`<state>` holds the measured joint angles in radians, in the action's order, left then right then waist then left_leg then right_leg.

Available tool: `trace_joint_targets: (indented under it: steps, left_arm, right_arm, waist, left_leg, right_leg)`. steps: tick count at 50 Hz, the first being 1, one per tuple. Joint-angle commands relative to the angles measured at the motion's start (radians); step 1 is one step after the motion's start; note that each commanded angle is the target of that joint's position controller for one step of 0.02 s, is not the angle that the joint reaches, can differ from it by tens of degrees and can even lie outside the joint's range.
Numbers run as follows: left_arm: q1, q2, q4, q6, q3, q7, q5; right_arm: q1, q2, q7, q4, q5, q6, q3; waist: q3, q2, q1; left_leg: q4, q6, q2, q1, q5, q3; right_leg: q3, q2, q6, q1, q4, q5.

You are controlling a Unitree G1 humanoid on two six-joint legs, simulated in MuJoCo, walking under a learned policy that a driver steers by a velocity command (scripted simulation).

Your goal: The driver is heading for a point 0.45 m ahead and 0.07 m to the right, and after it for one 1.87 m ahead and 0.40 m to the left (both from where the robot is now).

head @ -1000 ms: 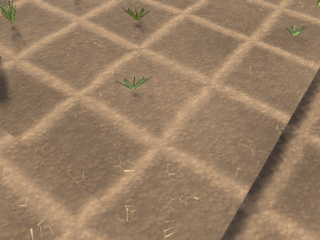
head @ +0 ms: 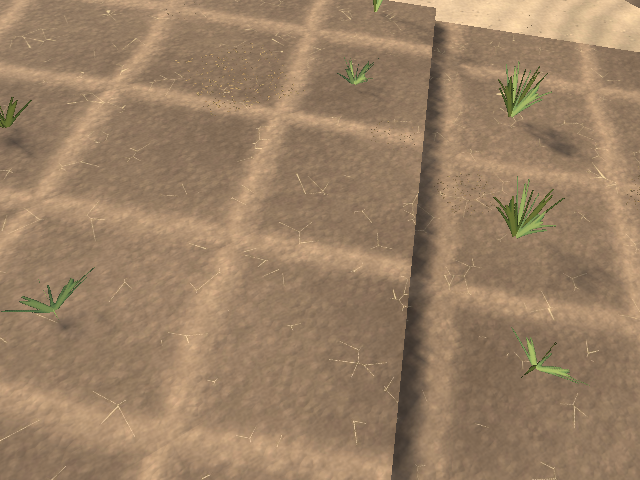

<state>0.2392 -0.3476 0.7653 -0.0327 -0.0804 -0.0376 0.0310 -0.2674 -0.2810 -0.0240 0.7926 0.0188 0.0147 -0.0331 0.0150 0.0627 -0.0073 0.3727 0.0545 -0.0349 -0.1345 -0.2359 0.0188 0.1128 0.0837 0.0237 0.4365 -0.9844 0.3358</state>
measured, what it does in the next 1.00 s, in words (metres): goes down: right foot 0.12 m lower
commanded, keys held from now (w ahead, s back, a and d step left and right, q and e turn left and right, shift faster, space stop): w+e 0.44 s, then w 0.04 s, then w+q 0.52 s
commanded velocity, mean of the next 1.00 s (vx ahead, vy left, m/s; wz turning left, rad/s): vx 0.46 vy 0.00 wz -0.20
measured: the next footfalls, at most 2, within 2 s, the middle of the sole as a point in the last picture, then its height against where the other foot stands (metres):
right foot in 0.52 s outside the picture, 0.12 m lower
left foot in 1.04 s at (369, 428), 0.06 m higher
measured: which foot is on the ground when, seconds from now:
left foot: down 0.00-0.52, up 0.54-1.00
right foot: up 0.00-0.50, down 0.52-1.00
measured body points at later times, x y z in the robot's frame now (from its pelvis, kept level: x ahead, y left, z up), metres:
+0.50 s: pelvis +0.22 -0.09 -0.09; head +0.26 -0.11 +0.36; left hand +0.50 +0.07 -0.18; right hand +0.08 -0.32 -0.22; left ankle -0.02 +0.09 -0.74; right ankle +0.33 -0.21 -0.82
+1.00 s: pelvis +0.48 -0.18 -0.14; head +0.51 -0.19 +0.31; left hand +0.46 +0.06 -0.28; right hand +0.64 -0.42 -0.24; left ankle +0.63 -0.14 -0.79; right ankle +0.32 -0.20 -0.86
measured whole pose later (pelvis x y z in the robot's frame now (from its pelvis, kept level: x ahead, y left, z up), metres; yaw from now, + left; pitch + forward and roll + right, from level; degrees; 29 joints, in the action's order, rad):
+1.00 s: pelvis +0.48 -0.18 -0.14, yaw -9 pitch +2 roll +0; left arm 0.46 -0.19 1.00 0.07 -0.01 0.03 0.03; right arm -0.04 -0.17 0.03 0.78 0.03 -0.01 0.01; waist 0.01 0.00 0.02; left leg 1.06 0.14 0.02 -0.78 -0.34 0.16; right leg -0.23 0.05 0.06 -0.11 -0.24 0.38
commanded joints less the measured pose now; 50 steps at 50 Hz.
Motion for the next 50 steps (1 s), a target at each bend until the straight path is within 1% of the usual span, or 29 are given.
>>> trace_joint_targets:
  steps: [1, 5, 6, 7, 8, 12, 14, 18, 20, 22, 23, 24, 25, 26, 27, 28, 29, 30, 31, 32, 33, 34, 36, 37, 41, 43, 46, 48, 50]
  left_arm:
    - [-0.024, -0.072, -0.054, 0.009, -0.017, -0.029, -0.001]
    - [-0.072, -0.076, -0.057, 0.002, -0.022, -0.035, 0.003]
    - [-0.085, -0.071, -0.06, 0.001, -0.021, -0.036, 0.005]
    - [-0.109, -0.081, -0.061, 0.002, -0.028, -0.033, -0.003]
    - [-0.146, -0.081, -0.068, 0.007, -0.032, -0.03, 0.0]
    - [-0.189, -0.044, -0.061, 0.026, -0.026, -0.034, 0.01]
    - [-0.227, -0.038, -0.076, 0.029, -0.023, -0.04, 0.004]
    - [-0.331, 0.021, -0.103, 0.039, 0.005, -0.069, 0.014]
    - [-0.349, 0.044, -0.093, 0.041, 0.018, -0.068, 0.023]
    - [-0.337, 0.047, -0.078, 0.048, 0.025, -0.056, 0.038]
    - [-0.267, 0.039, -0.046, 0.054, 0.024, -0.043, 0.045]
    - [-0.138, 0.019, 0.008, 0.06, 0.016, -0.028, 0.046]
    - [0.048, -0.012, 0.091, 0.069, 0.001, -0.01, 0.046]
    - [0.194, -0.066, 0.157, 0.085, -0.02, 0.003, 0.054]
    - [0.238, -0.164, 0.17, 0.092, -0.038, 0.001, 0.046]
    - [0.363, -0.184, 0.135, 0.095, -0.041, -0.005, -0.001]
    - [0.358, -0.171, 0.138, 0.074, -0.05, 0.007, -0.01]
    - [0.249, -0.112, 0.127, 0.065, -0.03, 0.024, 0.003]
    - [0.133, -0.055, 0.115, 0.068, -0.011, 0.04, 0.003]
    - [0.095, -0.016, 0.105, 0.084, 0.007, 0.046, -0.007]
    - [0.081, 0.007, 0.109, 0.099, 0.018, 0.043, -0.014]
    - [0.066, 0.009, 0.121, 0.114, 0.025, 0.039, -0.014]
    - [0.083, 0.001, 0.14, 0.141, 0.024, 0.031, -0.007]
    - [0.101, 0.014, 0.152, 0.143, 0.027, 0.03, -0.006]
    - [0.185, 0.063, 0.18, 0.134, 0.045, 0.043, -0.003]
    - [0.231, 0.064, 0.192, 0.127, 0.051, 0.057, -0.008]
    - [0.292, 0.044, 0.213, 0.119, 0.051, 0.07, -0.011]
    - [0.273, 0.024, 0.211, 0.113, 0.051, 0.075, -0.009]
    - [0.247, -0.029, 0.198, 0.105, 0.04, 0.083, 0.003]
  right_arm:
    - [-0.005, -0.135, 0.003, -0.057, 0.001, 0.045, -0.036]
    - [-0.087, -0.138, 0.007, -0.03, 0.002, 0.069, -0.042]
    - [-0.104, -0.138, 0.007, -0.023, 0.002, 0.072, -0.043]
    - [-0.127, -0.15, 0.01, -0.011, 0.01, 0.081, -0.045]
    - [-0.163, -0.138, 0.008, 0.016, 0.004, 0.095, -0.045]
    - [-0.203, -0.12, 0.004, 0.053, 0.008, 0.114, -0.044]
    - [-0.179, -0.12, 0.003, 0.066, 0.015, 0.121, -0.047]
    - [-0.188, -0.088, -0.008, 0.086, 0.011, 0.109, -0.035]
    - [-0.206, -0.086, -0.018, 0.099, 0.012, 0.098, -0.028]
    - [-0.227, -0.099, -0.024, 0.113, 0.008, 0.084, -0.025]
    - [-0.242, -0.1, -0.026, 0.124, 0.012, 0.073, -0.022]
    - [-0.247, -0.108, -0.029, 0.133, 0.021, 0.06, -0.022]
    - [-0.249, -0.11, -0.027, 0.14, 0.025, 0.047, -0.023]
    - [-0.246, -0.092, -0.02, 0.153, 0.002, 0.042, -0.024]
    - [-0.338, -0.002, -0.014, 0.147, -0.026, 0.037, -0.017]
    - [-0.33, -0.036, -0.013, 0.117, -0.084, 0.056, -0.015]
    - [-0.208, -0.085, -0.021, 0.076, -0.093, 0.058, -0.024]
    - [-0.142, -0.09, -0.018, 0.075, -0.051, 0.054, -0.022]
    - [-0.098, -0.072, -0.007, 0.078, -0.015, 0.041, -0.017]
    - [-0.106, -0.057, 0.003, 0.083, 0.017, 0.025, -0.017]
    - [-0.129, -0.032, 0.013, 0.099, 0.026, 0.001, -0.015]
    - [-0.115, 0.002, 0.026, 0.088, 0.018, -0.016, -0.009]
    - [-0.057, 0.025, 0.037, 0.065, 0.012, -0.026, -0.006]
    - [-0.026, 0.032, 0.037, 0.055, 0.005, -0.029, -0.005]
    - [0.098, 0.049, 0.041, 0.008, 0.012, -0.02, 0.005]
    - [0.173, 0.064, 0.046, -0.019, 0.019, -0.017, 0.016]
    - [0.292, 0.081, 0.055, -0.074, 0.023, -0.015, 0.039]
    - [0.291, 0.087, 0.058, -0.092, 0.012, -0.011, 0.049]
    - [0.185, 0.058, 0.052, -0.072, -0.001, -0.014, 0.039]
  waist:
    - [0.042, -0.16, -0.014]
    - [0.044, -0.153, -0.036]
    - [0.051, -0.154, -0.041]
    - [0.066, -0.169, -0.043]
    - [0.091, -0.163, -0.043]
    - [0.103, -0.15, -0.05]
    - [0.14, -0.153, -0.037]
    - [0.158, -0.111, -0.075]
    - [0.155, -0.077, -0.091]
    - [0.141, -0.07, -0.093]
    - [0.107, -0.072, -0.069]
    - [0.046, -0.086, -0.021]
    - [-0.038, -0.069, 0.048]
    - [-0.094, 0.003, 0.129]
    - [-0.242, 0.228, 0.062]
    - [-0.513, 0.118, 0.162]
    - [-0.536, 0.033, 0.197]
    - [-0.359, -0.037, 0.132]
    - [-0.217, -0.025, 0.076]
    - [-0.146, -0.03, 0.036]
    - [-0.105, -0.022, -0.003]
    - [-0.036, -0.037, -0.041]
    - [0.019, -0.005, -0.048]
    - [0.036, 0.011, -0.046]
    - [0.056, -0.007, -0.021]
    - [0.075, -0.032, -0.004]
    - [0.089, -0.024, 0.033]
    - [0.062, -0.013, 0.009]
    - [-0.029, 0.047, -0.047]
  left_leg:
    - [-0.252, 0.107, 0.24, 0.093, -0.024, -0.211]
    - [-0.23, 0.097, 0.259, 0.176, 0.105, -0.13]
    - [-0.225, 0.098, 0.266, 0.188, 0.137, -0.114]
    - [-0.226, 0.102, 0.261, 0.21, 0.125, -0.106]
    - [-0.216, 0.089, 0.28, 0.259, 0.136, -0.103]
    - [-0.157, 0.085, 0.295, 0.321, 0.317, -0.025]
    - [-0.149, 0.079, 0.281, 0.249, 0.254, 0.027]
    - [-0.073, 0.061, 0.263, 0.147, 0.145, 0.119]
    - [-0.001, 0.05, 0.271, 0.147, 0.159, 0.154]
    - [0.125, 0.038, 0.277, 0.203, 0.312, 0.175]
    - [0.239, 0.039, 0.276, 0.233, 0.444, 0.175]
    - [0.4, 0.042, 0.276, 0.248, 0.563, 0.17]
    - [0.643, 0.042, 0.258, 0.172, 0.568, 0.169]
    - [1.004, 0.021, 0.178, -0.036, 0.235, 0.196]
    - [1.493, -0.003, 0.069, -0.478, -0.662, 0.116]
    - [1.635, 0.017, 0.019, -0.618, -0.617, -0.146]
    - [1.576, 0.005, 0.038, -0.753, -0.479, -0.131]
    - [1.46, -0.001, 0.081, -0.795, -0.308, -0.065]
    - [1.424, -0.007, 0.103, -0.781, -0.235, -0.028]
    - [1.366, -0.007, 0.122, -0.676, -0.15, -0.036]
    - [1.359, -0.007, 0.134, -0.601, -0.138, -0.035]
    - [1.276, -0.015, 0.142, -0.553, -0.117, -0.046]
    - [1.242, -0.01, 0.131, -0.592, -0.069, -0.051]
    - [1.214, -0.001, 0.123, -0.644, -0.046, -0.052]
    - [1.059, 0.027, 0.101, -0.778, 0.033, -0.013]
    - [0.948, 0.028, 0.103, -0.805, 0.041, 0.018]
    - [0.795, 0.049, 0.1, -0.813, -0.016, 0.105]
    - [0.682, 0.091, 0.055, -0.668, -0.083, 0.175]
    - [0.636, 0.135, -0.033, -0.468, -0.21, 0.225]
  right_leg:
    - [-0.019, -0.057, -0.027, 0.199, -0.104, -0.122]
    - [-0.015, -0.085, -0.031, 0.287, -0.114, -0.198]
    - [-0.018, -0.09, -0.032, 0.306, -0.11, -0.206]
    - [-0.019, -0.092, -0.031, 0.341, -0.096, -0.226]
    - [0.016, -0.108, -0.023, 0.398, -0.062, -0.254]
    - [-0.003, -0.116, -0.006, 0.455, -0.001, -0.32]
    - [-0.02, -0.134, -0.005, 0.41, 0.121, -0.409]
    - [-0.122, -0.147, 0.032, 0.225, 0.441, -0.656]
    - [-0.156, -0.143, 0.057, 0.159, 0.525, -0.735]
    - [-0.179, -0.128, 0.077, 0.121, 0.592, -0.701]
    - [-0.177, -0.116, 0.095, 0.057, 0.622, -0.669]
    - [-0.184, -0.096, 0.113, -0.048, 0.625, -0.622]
    - [-0.187, -0.079, 0.126, -0.265, 0.634, -0.614]
    - [-0.132, -0.137, 0.149, -0.527, 0.69, -0.74]
    - [-0.006, -0.349, 0.177, -0.967, 0.241, -1.434]
    - [0.18, -0.528, 0.283, -1.152, 0.147, -1.605]
    - [0.255, -0.564, 0.314, -1.108, 0.362, -1.085]
    - [0.239, -0.511, 0.274, -0.882, 0.527, -0.633]
    - [0.224, -0.468, 0.253, -0.673, 0.619, -0.425]
    - [0.183, -0.453, 0.224, -0.462, 0.662, -0.42]
    - [0.149, -0.438, 0.201, -0.313, 0.706, -0.402]
    - [0.092, -0.401, 0.182, -0.171, 0.754, -0.375]
    - [0.022, -0.361, 0.167, -0.126, 0.782, -0.449]
    - [-0.027, -0.337, 0.152, -0.157, 0.781, -0.504]
    - [-0.158, -0.283, 0.098, -0.308, 0.79, -0.587]
    - [-0.192, -0.286, 0.093, -0.369, 0.802, -0.617]
    - [-0.228, -0.314, 0.095, -0.491, 0.807, -0.77]
    - [-0.295, -0.321, 0.077, -0.501, 0.749, -1.088]
    - [-0.33, -0.348, 0.069, -0.511, 0.562, -1.491]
